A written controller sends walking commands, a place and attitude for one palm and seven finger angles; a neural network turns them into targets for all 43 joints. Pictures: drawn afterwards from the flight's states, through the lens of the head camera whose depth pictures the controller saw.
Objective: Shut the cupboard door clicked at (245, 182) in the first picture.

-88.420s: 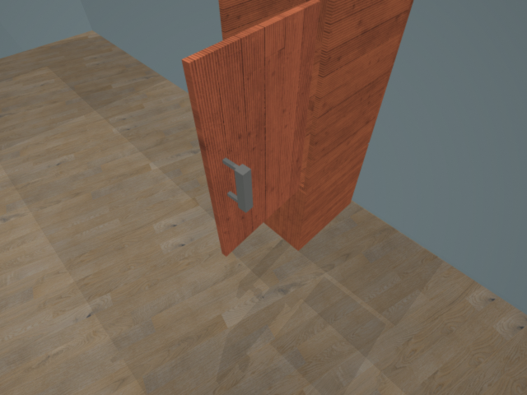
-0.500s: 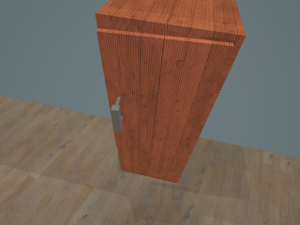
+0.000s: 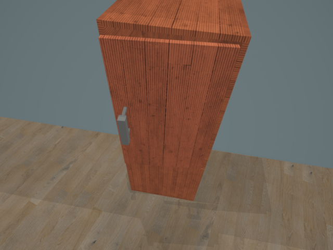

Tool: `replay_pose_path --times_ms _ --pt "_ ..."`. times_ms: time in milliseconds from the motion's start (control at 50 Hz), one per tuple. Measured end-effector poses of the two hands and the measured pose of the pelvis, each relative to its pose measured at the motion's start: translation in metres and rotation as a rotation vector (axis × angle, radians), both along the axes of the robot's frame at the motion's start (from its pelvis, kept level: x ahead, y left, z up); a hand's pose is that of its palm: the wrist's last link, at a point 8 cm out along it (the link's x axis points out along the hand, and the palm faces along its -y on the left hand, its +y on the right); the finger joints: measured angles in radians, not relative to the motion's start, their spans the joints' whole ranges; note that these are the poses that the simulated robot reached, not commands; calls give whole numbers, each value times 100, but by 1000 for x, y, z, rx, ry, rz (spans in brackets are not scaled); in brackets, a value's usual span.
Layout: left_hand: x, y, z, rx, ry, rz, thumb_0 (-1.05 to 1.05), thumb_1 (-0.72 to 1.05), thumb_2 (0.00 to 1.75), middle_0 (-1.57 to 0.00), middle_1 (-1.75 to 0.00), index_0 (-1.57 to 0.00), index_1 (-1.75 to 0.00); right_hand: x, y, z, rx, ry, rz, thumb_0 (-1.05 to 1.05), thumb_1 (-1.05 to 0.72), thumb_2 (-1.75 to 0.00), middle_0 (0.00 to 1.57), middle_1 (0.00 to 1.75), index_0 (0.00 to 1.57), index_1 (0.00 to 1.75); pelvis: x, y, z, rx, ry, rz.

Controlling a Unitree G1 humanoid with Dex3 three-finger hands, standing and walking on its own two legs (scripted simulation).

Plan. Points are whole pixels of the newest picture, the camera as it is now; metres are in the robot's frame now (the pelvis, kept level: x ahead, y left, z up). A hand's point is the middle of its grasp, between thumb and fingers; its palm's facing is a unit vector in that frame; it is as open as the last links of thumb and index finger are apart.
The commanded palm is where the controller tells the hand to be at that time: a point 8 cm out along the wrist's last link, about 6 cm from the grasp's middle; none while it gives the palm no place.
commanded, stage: come to a stop and stand still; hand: left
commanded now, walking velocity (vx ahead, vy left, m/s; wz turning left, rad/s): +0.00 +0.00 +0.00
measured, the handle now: (125, 125) +0.51 +0.17 -0.05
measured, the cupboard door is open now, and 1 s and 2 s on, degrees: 6 6 6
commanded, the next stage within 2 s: look again from close up in 0.12 s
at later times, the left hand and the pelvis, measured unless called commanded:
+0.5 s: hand out of the picture +0.02 +0.18 -0.18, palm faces +0.02 -0.98 -0.21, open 7.4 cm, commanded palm none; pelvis +0.03 +0.02 -0.01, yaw +0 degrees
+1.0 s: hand (90, 201) +0.23 +0.20 -0.02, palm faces +0.23 -0.97 -0.11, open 7.2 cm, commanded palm +0.14 +0.25 -0.07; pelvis +0.03 +0.02 -0.02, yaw +3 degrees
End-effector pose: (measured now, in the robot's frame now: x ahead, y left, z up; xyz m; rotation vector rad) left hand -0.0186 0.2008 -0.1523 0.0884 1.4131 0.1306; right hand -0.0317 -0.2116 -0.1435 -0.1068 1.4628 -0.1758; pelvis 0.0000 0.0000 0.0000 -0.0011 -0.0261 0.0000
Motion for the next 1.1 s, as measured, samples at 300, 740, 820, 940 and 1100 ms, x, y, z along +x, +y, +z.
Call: replay_pose_path --times_ms 300,740,820,940,1100 --pt "-20 0 2 16 70 -8 0 91 89 -20 -30 -20 -30 5 20 -11 59 -1 -6 1 -91 -90 20 30 20 30 6 4 -5 -24 24 0" --pt "84 44 3 74 -96 -68 0 91 89 -20 -30 -20 -30 92 2 -1 -36 -155 43 2 -92 -90 20 30 20 30 44 20 -5 3 25 -25" --pt "89 47 2 70 -99 -72 0 91 89 -20 -30 -20 -30 104 1 2 -48 -172 50 1 -91 -90 20 30 20 30 46 21 -5 1 20 -26" --pt "175 60 85 147 -722 55 2 91 89 -21 -31 -21 -31 138 -9 20 -101 -505 73 1 -91 -90 20 30 20 30 37 19 -14 16 16 12" --pt "233 25 146 -46 -1416 -77 0 91 89 -29 -41 -29 -40 208 -28 19 -81 -858 168 1 -90 -90 20 30 20 30 18 7 -57 27 138 31"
